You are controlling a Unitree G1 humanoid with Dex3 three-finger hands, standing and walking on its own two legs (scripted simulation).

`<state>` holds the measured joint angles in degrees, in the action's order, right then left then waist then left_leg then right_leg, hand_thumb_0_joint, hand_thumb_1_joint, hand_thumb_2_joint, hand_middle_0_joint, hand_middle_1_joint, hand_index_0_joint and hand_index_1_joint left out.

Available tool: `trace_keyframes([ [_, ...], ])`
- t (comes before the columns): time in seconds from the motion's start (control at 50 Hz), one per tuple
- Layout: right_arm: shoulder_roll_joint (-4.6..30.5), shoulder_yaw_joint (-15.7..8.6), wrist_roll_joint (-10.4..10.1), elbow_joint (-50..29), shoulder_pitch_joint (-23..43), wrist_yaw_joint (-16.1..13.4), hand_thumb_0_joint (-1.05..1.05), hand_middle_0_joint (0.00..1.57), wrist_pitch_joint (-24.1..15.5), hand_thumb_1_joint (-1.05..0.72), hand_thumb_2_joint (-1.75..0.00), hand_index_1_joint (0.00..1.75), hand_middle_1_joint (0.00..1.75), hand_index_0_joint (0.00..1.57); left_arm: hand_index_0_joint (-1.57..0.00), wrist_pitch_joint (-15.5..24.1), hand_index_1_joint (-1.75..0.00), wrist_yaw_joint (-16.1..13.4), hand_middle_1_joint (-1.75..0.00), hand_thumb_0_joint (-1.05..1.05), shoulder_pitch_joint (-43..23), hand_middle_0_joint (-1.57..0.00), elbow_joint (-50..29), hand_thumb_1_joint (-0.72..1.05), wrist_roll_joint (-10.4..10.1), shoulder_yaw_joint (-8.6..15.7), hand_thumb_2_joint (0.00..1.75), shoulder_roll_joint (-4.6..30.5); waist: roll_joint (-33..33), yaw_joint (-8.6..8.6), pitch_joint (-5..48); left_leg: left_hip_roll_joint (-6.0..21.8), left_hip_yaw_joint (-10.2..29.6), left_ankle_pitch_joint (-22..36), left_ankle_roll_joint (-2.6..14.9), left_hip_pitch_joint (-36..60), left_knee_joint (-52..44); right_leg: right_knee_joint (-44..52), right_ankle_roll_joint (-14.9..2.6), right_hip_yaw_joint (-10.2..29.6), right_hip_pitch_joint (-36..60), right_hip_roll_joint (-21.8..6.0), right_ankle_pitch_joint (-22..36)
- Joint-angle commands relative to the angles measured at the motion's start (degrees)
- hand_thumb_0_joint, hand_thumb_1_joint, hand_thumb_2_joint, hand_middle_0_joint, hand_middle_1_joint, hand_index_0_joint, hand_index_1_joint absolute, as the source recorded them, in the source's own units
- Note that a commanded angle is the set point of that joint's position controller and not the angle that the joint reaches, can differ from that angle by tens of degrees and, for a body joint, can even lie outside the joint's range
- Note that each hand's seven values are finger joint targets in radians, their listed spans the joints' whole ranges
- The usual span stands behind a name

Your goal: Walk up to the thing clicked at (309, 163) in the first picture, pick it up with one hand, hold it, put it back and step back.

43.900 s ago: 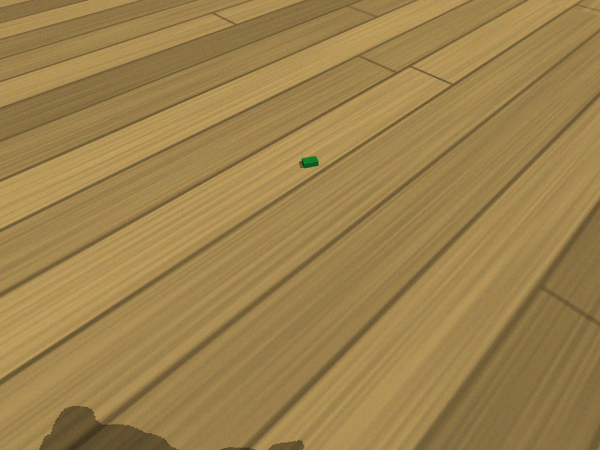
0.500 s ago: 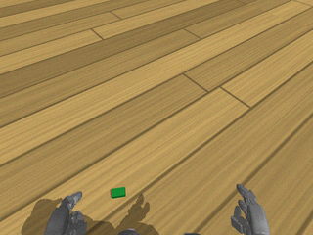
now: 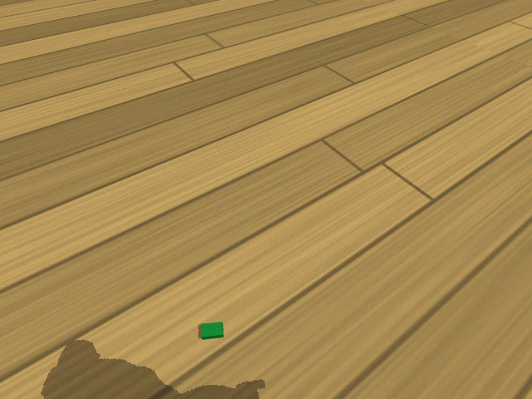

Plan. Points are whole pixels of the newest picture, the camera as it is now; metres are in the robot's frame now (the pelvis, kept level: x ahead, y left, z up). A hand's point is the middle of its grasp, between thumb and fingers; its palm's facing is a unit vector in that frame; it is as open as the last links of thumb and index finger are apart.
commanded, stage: stand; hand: left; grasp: from above
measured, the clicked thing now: (212, 330) +0.47 +0.20 -0.75
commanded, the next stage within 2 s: step back in 2.00 s
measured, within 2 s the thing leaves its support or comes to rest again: neither
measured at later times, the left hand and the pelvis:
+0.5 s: hand out of the picture +0.03 +0.23 -0.15, palm faces +0.03 -0.94 -0.33, open 7.4 cm; pelvis -0.01 -0.01 +0.01, yaw +0 degrees
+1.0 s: hand out of the picture +0.07 +0.22 -0.15, palm faces +0.02 -0.94 -0.33, open 7.4 cm; pelvis +0.01 -0.02 +0.01, yaw +0 degrees
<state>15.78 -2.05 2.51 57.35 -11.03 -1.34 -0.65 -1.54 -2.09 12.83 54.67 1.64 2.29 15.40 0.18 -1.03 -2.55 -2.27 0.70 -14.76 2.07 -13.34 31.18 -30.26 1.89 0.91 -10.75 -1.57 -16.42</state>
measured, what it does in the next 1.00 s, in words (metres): stands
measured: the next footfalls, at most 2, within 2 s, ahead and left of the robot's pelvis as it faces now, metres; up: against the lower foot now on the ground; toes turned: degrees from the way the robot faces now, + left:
none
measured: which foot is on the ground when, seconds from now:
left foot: down 0.00-1.00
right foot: down 0.00-1.00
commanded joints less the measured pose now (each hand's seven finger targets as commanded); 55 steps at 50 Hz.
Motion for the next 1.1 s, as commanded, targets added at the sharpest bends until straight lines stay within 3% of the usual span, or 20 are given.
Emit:
trace_keyframes([
  [0.0,10.8,-2.8,-0.5,-2.4,3.6,-0.7,0.00,0.20,-1.3,-0.90,-0.90,0.30,0.30,0.20,-0.20,2.3,-0.30,-0.4,-0.30,0.00,-2.1,-0.20,-0.8,0.90,0.1,2.3,0.90,10.0,-1.9,-0.11,0.9,7.2,9.4,0.4,0.44,1.8,-13.0,7.6,-2.68,3.1,1.6,-3.1,5.1],
  [0.06,10.8,-2.7,-0.6,-1.1,4.1,-0.6,0.00,0.20,-1.1,-0.90,-0.90,0.30,0.30,0.20,-0.20,2.4,-0.30,-0.3,-0.30,0.00,-2.5,-0.20,1.3,0.90,0.2,2.1,0.90,10.2,-1.3,-0.08,-0.1,7.1,9.0,-1.3,0.06,2.0,-14.4,9.2,-2.56,3.2,1.9,-3.3,4.1],
  [0.12,10.8,-2.6,-0.9,0.2,3.9,-0.4,0.00,0.20,-1.0,-0.90,-0.90,0.30,0.30,0.20,-0.20,2.8,-0.30,-0.3,-0.30,0.00,-2.8,-0.20,2.9,0.90,0.3,1.8,0.90,10.2,0.2,0.29,0.5,6.8,8.1,2.2,-0.05,3.6,-13.7,11.2,-2.43,3.7,2.9,-4.0,4.8],
  [0.24,11.5,-2.6,-0.9,1.9,4.2,-0.3,0.00,0.20,-0.6,-0.90,-0.90,0.30,0.30,0.20,-0.20,2.6,-0.30,-0.2,-0.30,0.00,-2.9,-0.20,5.1,0.90,0.2,1.5,0.90,10.5,-1.8,0.38,-0.9,7.4,8.9,-3.5,-0.06,2.1,-16.4,11.9,-2.24,3.2,3.1,-3.6,3.0],
  [0.28,11.1,-2.4,-1.0,2.3,4.4,-0.2,0.00,0.20,-0.6,-0.90,-0.90,0.30,0.30,0.20,-0.20,2.7,-0.30,-0.2,-0.30,0.00,-3.2,-0.20,5.7,0.90,0.1,1.4,0.90,10.8,0.1,0.55,-0.4,7.1,8.2,-0.1,-0.10,3.3,-15.6,12.9,-2.27,3.7,3.3,-4.3,3.7],
  [0.3,11.0,-2.3,-1.0,2.5,4.4,-0.1,0.00,0.20,-0.6,-0.90,-0.90,0.30,0.30,0.20,-0.20,2.7,-0.30,-0.2,-0.30,0.00,-3.1,-0.20,6.0,0.90,0.1,1.5,0.90,11.2,0.2,0.47,-1.4,7.1,8.4,-1.1,-0.25,2.9,-15.9,13.1,-2.20,3.6,2.3,-3.9,2.2],
  [0.36,11.1,-2.1,-1.1,2.9,4.4,0.0,0.00,0.20,-0.8,-0.90,-0.90,0.30,0.30,0.20,-0.20,3.0,-0.30,-0.3,-0.30,0.00,-4.2,-0.20,6.2,0.90,0.1,1.4,0.90,11.6,0.5,0.98,0.3,7.1,7.4,5.2,-0.22,5.3,-14.8,13.7,-2.34,4.2,3.1,-4.9,5.4],
  [0.44,11.9,-1.9,-1.1,3.6,4.9,0.0,0.00,0.20,-0.5,-0.90,-0.90,0.30,0.30,0.20,-0.20,2.7,-0.30,-0.2,-0.30,0.00,-4.0,-0.20,7.1,0.90,-0.1,1.3,0.90,12.0,-0.3,0.64,-1.4,7.3,8.2,0.0,-0.18,3.0,-16.3,13.8,-2.26,3.6,3.2,-4.3,2.9],
  [0.54,12.3,-1.7,-1.3,4.1,4.9,0.1,0.00,0.20,-0.4,-0.90,-0.90,0.30,0.30,0.20,-0.20,2.9,-0.30,0.0,-0.30,0.00,-4.6,-0.20,7.3,0.90,-0.1,1.2,0.90,12.4,0.4,0.75,-0.4,7.1,7.4,2.6,-0.24,4.0,-15.3,14.9,-2.26,4.1,3.4,-4.7,3.1],
  [0.6,12.5,-1.4,-1.3,4.1,5.2,0.1,0.00,0.20,-0.7,-0.90,-0.90,0.30,0.30,0.20,-0.20,3.1,-0.30,0.1,-0.30,0.00,-5.4,-0.20,7.2,0.90,-0.3,1.2,0.90,12.5,-0.4,0.91,1.3,7.4,6.9,6.4,-0.13,5.2,-14.9,14.6,-2.40,4.2,4.8,-5.2,6.8],
  [0.66,12.8,-1.3,-1.3,4.4,5.8,0.0,0.00,0.20,-0.8,-0.90,-0.90,0.30,0.30,0.20,-0.20,2.9,-0.30,0.1,-0.30,0.00,-5.5,-0.20,7.7,0.90,-0.3,1.1,0.90,12.4,-1.2,0.68,0.7,7.8,7.4,5.5,-0.14,5.0,-15.5,14.4,-2.51,3.9,4.7,-5.0,6.8],
  [0.76,13.0,-1.1,-1.5,4.8,5.9,0.0,0.00,0.20,-1.1,-0.90,-0.90,0.30,0.30,0.20,-0.20,3.1,-0.30,0.3,-0.30,0.00,-6.1,-0.20,7.7,0.90,-0.4,1.1,0.90,12.7,0.3,0.64,2.2,8.0,6.7,12.6,-0.35,7.5,-14.8,14.4,-2.46,3.9,5.3,-5.3,11.2],
  [0.84,13.3,-1.0,-1.5,5.1,6.3,-0.2,0.00,0.20,-1.0,-0.90,-0.90,0.30,0.30,0.20,-0.20,3.0,-0.30,0.3,-0.30,0.00,-7.1,-0.20,7.9,0.90,-0.5,1.2,0.90,12.9,0.3,0.74,2.4,8.4,6.5,13.6,-0.34,7.7,-14.8,14.3,-2.45,3.7,5.7,-5.3,11.9],
  [0.88,13.4,-0.9,-1.5,5.3,5.8,-0.1,0.00,0.20,-0.9,-0.90,-0.90,0.30,0.30,0.20,-0.20,2.9,-0.30,0.4,-0.30,0.00,-7.1,-0.20,8.1,0.90,-0.6,1.1,0.90,12.7,0.5,0.84,1.0,8.1,6.4,9.2,-0.48,6.1,-15.7,15.1,-2.40,3.7,5.2,-5.0,8.9],
  [0.94,13.7,-1.0,-1.5,5.2,6.5,0.0,0.00,0.20,-0.9,-0.90,-0.90,0.30,0.30,0.20,-0.20,2.9,-0.30,0.5,-0.30,0.00,-7.2,-0.20,8.1,0.90,-0.5,1.2,0.90,13.1,0.0,0.81,1.1,8.1,6.4,7.9,-0.52,6.5,-15.9,15.4,-2.56,4.0,4.6,-5.1,8.1],
  [1.08,14.0,-1.0,-1.5,5.1,7.2,0.1,0.00,0.20,-1.3,-0.90,-0.90,0.30,0.30,0.20,-0.20,3.1,-0.30,0.7,-0.30,0.00,-8.5,-0.20,7.4,0.90,-0.6,1.2,0.90,13.5,-0.4,0.83,3.1,8.6,6.3,12.6,-0.73,8.3,-15.3,14.9,-2.77,4.2,5.3,-5.4,10.9],
])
